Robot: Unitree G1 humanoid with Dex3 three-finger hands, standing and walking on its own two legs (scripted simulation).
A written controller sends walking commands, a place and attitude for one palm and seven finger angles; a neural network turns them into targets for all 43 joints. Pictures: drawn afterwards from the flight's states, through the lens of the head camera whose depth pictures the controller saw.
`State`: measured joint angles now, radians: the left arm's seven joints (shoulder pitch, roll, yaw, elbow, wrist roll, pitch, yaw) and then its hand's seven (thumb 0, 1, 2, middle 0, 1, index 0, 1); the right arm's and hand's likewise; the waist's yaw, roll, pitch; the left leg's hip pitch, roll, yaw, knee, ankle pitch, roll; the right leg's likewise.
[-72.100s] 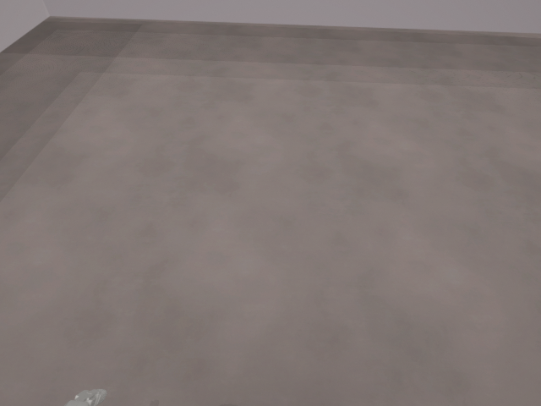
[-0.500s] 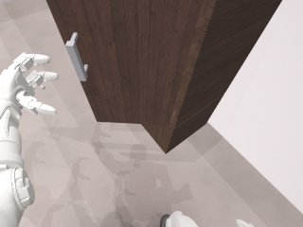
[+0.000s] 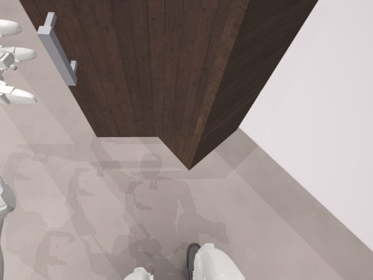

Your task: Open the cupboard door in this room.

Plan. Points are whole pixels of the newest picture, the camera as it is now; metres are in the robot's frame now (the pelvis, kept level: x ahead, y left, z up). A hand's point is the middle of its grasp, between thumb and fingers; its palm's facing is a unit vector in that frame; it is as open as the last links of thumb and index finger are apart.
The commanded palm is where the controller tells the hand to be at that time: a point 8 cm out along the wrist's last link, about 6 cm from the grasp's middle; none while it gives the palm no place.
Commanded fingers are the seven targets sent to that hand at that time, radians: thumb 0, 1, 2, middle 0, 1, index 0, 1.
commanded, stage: move the hooked fingers beside the handle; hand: left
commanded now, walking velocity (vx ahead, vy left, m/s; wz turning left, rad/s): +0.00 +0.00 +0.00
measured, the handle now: (62, 52) +0.55 +0.20 +0.10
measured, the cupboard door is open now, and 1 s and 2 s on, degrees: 51 51 49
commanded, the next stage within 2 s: slide the fingers in behind the handle in 0.84 s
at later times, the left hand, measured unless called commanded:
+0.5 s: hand (19, 64) +0.52 +0.27 +0.10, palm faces -0.04 -1.00 +0.00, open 14.0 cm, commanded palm +0.49 +0.31 +0.10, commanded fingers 0.00 -0.50 0.30 -0.30 -1.20 -0.30 -1.20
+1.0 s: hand (28, 68) +0.51 +0.25 +0.10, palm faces -0.05 -1.00 -0.01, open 14.0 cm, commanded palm +0.49 +0.30 +0.10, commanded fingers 0.00 -0.50 0.30 -0.30 -1.20 -0.30 -1.20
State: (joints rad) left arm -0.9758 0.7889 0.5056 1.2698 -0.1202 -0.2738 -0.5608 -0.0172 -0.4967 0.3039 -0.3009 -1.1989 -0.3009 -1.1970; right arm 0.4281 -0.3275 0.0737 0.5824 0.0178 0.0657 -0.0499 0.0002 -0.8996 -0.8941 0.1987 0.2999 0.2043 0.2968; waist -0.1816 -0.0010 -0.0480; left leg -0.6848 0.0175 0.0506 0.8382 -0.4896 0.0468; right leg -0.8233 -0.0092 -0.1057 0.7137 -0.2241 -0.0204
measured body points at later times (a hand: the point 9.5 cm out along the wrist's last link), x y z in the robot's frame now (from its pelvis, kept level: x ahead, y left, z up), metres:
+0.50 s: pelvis +0.03 +0.01 +0.00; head +0.16 +0.04 +0.43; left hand +0.52 +0.33 +0.10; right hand +0.02 -0.25 -0.10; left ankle -0.06 +0.08 -0.70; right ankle +0.06 -0.12 -0.70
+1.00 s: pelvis +0.02 +0.00 +0.00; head +0.14 +0.03 +0.43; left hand +0.51 +0.31 +0.10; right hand +0.04 -0.27 -0.11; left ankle -0.06 +0.08 -0.70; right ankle +0.06 -0.12 -0.70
